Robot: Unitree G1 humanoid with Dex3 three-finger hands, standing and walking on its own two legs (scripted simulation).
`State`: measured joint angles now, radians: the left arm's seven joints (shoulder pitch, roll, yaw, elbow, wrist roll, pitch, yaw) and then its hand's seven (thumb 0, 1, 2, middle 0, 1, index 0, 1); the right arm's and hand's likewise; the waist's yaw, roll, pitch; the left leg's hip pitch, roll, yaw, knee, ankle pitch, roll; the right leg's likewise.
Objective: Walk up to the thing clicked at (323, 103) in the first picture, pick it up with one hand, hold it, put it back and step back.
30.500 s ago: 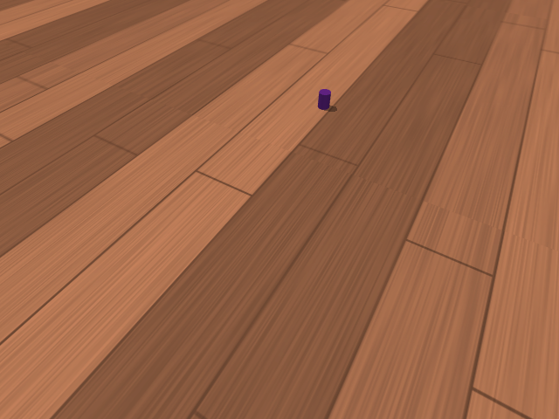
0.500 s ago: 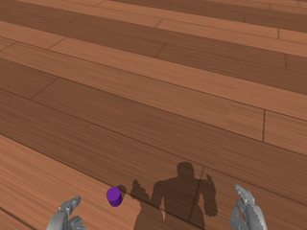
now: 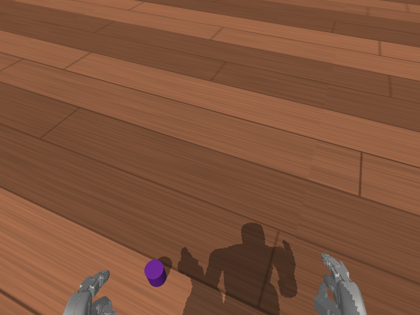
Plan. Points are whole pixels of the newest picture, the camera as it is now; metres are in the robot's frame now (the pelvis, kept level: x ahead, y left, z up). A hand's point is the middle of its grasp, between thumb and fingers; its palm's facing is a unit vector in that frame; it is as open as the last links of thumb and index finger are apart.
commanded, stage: home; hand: left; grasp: from above
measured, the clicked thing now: (155, 273) +0.43 +0.22 -0.66
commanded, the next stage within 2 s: stand in 0.16 s
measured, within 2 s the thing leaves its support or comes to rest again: neither
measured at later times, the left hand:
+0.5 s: hand out of the picture +0.12 +0.24 -0.10, palm faces +0.04 -0.94 -0.34, open 7.4 cm
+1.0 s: hand out of the picture +0.02 +0.25 -0.10, palm faces +0.07 -0.94 -0.33, open 7.4 cm
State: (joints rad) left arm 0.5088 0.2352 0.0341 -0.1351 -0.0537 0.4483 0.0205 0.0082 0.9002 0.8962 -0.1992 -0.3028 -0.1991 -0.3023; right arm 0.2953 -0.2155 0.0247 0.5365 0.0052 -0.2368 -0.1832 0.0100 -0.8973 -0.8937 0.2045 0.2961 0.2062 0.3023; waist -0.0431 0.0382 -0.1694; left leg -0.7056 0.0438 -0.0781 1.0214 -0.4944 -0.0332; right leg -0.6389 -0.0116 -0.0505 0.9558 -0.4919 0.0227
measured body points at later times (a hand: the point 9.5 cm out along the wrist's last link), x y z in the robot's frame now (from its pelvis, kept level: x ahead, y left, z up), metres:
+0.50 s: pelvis -0.01 +0.00 +0.02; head +0.01 +0.01 +0.47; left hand +0.11 +0.29 -0.08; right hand +0.11 -0.27 -0.09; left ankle +0.01 +0.13 -0.68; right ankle -0.01 -0.14 -0.68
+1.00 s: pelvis -0.02 +0.01 +0.06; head -0.02 +0.01 +0.51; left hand +0.01 +0.30 -0.08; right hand +0.07 -0.26 -0.08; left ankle +0.01 +0.13 -0.68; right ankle -0.01 -0.14 -0.68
